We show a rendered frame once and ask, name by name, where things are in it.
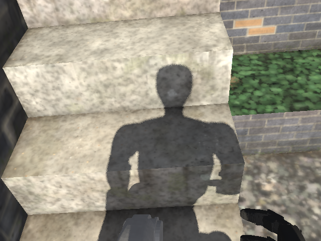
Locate robot right hand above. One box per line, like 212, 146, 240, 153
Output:
240, 208, 305, 241

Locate robot left thigh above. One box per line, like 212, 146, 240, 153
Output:
117, 214, 163, 241

